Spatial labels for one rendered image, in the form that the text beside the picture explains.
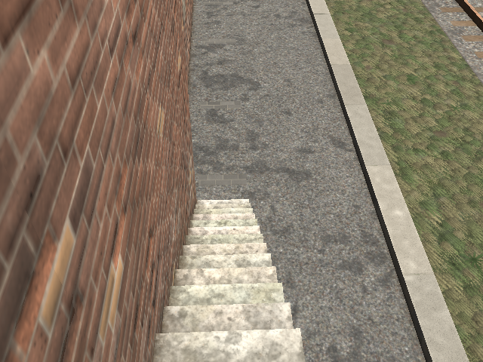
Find stairs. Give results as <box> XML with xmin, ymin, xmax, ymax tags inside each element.
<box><xmin>153</xmin><ymin>199</ymin><xmax>305</xmax><ymax>362</ymax></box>

